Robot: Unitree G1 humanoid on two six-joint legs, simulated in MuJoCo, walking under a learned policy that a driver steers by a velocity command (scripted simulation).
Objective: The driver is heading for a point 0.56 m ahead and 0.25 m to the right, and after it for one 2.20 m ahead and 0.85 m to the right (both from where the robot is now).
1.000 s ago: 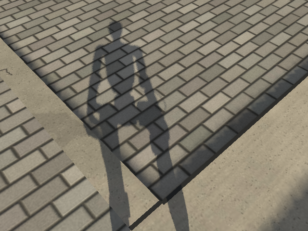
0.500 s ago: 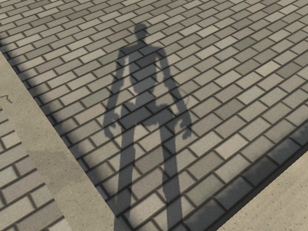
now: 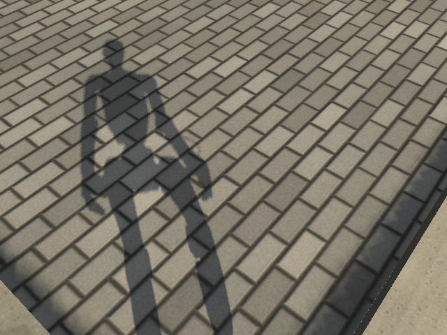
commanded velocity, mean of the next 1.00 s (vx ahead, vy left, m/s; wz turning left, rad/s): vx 0.44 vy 0.00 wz -0.57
